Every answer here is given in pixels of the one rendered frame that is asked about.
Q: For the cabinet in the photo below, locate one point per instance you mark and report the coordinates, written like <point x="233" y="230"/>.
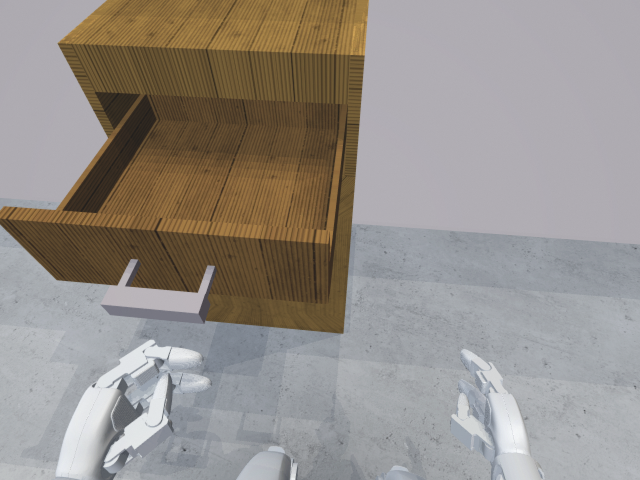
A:
<point x="277" y="50"/>

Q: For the robot left thigh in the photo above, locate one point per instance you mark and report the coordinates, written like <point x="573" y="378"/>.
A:
<point x="270" y="465"/>

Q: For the handle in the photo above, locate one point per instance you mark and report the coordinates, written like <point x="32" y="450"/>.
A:
<point x="123" y="300"/>

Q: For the robot right forearm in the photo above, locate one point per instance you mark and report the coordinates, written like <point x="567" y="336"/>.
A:
<point x="516" y="466"/>

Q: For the robot left hand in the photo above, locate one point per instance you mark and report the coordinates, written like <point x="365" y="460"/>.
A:
<point x="91" y="449"/>

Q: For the robot right hand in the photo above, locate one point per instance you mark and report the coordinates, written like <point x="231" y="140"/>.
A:
<point x="497" y="425"/>

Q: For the drawer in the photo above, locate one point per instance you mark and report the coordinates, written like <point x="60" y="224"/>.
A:
<point x="251" y="187"/>

